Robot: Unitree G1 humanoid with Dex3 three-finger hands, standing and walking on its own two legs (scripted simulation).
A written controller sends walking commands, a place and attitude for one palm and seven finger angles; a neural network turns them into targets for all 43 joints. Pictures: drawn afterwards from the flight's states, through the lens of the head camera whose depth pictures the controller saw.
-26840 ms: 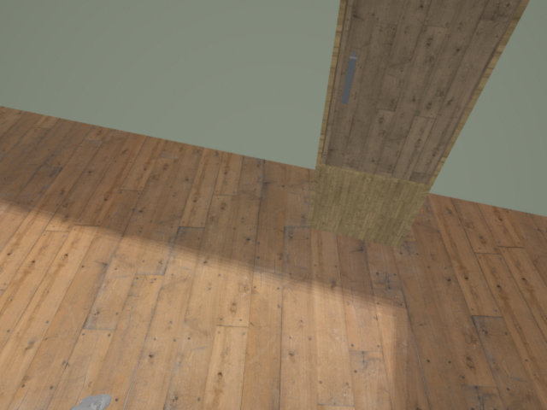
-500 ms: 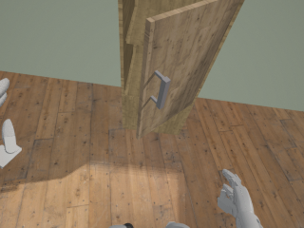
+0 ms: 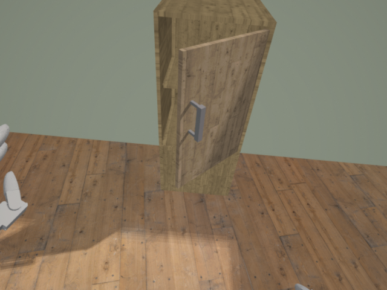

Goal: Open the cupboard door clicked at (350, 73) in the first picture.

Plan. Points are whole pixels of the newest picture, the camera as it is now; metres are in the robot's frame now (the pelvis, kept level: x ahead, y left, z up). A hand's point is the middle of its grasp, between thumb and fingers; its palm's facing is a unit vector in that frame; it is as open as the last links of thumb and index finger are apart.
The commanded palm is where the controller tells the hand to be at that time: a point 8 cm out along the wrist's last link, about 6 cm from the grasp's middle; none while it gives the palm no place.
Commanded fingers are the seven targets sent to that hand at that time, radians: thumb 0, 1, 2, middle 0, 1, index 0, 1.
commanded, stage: stop stepping back and stand still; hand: left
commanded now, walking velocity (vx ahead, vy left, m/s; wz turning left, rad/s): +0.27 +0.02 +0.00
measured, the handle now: (195, 121) +0.64 +0.04 +0.01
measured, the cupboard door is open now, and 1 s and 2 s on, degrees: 44 44 44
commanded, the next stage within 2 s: let the arm hang, fingers relaxed in 0.24 s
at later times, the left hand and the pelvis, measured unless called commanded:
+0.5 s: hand (78, 269) +0.17 +0.24 -0.03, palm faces +0.19 -0.88 -0.44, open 7.4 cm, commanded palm none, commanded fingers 0.00 0.90 0.90 -0.20 -0.30 -0.20 -0.30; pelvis +0.00 +0.00 -0.01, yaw +3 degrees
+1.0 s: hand out of the picture -0.04 +0.21 -0.16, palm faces +0.07 -0.97 -0.23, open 7.3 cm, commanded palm none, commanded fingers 0.00 0.90 0.90 -0.20 -0.30 -0.20 -0.30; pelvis +0.00 +0.02 +0.01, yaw +2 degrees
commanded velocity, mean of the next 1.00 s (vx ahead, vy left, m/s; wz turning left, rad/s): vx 0.01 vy -0.02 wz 0.00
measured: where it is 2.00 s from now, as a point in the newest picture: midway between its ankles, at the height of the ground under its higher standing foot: outside the picture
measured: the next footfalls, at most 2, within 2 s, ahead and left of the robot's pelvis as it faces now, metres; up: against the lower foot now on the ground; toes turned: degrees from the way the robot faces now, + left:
left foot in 0.08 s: +0.04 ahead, +0.15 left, +0.00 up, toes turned +6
right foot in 0.30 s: +0.04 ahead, -0.07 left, +0.00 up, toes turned -5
